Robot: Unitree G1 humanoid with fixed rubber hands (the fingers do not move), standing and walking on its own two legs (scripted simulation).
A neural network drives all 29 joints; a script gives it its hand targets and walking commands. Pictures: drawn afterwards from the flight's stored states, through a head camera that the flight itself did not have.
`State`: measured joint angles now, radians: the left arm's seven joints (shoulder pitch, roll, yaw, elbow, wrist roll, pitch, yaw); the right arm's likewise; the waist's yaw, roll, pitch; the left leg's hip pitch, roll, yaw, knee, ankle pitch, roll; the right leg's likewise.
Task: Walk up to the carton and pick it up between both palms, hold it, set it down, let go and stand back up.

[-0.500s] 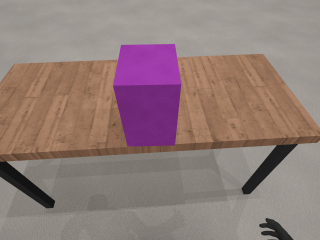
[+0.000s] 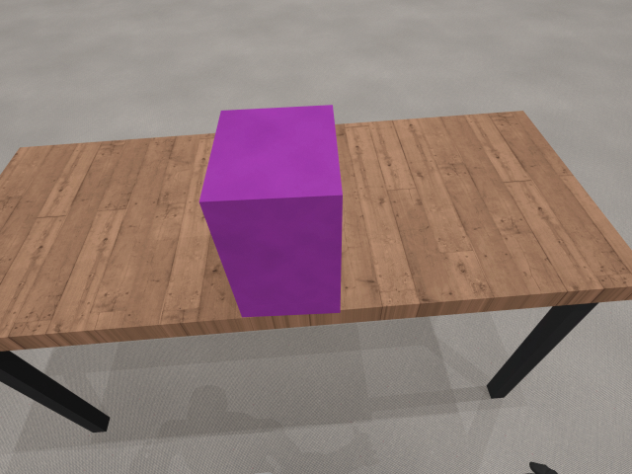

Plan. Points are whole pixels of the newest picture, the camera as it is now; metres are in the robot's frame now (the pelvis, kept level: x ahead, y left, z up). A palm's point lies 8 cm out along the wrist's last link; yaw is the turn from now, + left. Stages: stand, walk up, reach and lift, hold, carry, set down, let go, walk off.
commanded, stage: walk up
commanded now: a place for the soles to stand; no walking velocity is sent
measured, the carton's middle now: (284, 218) +0.48 +0.06 +0.04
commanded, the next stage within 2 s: reach and lift in 1.78 s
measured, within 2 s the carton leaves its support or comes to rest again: neither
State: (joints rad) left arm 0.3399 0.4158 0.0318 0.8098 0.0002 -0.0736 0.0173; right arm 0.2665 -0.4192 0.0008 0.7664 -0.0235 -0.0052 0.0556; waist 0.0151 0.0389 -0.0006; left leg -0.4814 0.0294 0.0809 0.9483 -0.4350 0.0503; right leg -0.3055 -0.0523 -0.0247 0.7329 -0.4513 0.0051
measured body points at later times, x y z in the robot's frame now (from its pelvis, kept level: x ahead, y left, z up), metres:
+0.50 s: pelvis +0.05 +0.04 +0.00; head +0.07 +0.04 +0.45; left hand +0.11 +0.36 -0.11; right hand +0.16 -0.27 -0.10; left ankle +0.10 +0.12 -0.71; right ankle +0.08 -0.09 -0.71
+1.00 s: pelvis +0.04 +0.04 +0.00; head +0.06 +0.03 +0.44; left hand +0.13 +0.36 -0.10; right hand +0.17 -0.27 -0.11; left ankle +0.10 +0.12 -0.71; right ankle +0.09 -0.09 -0.71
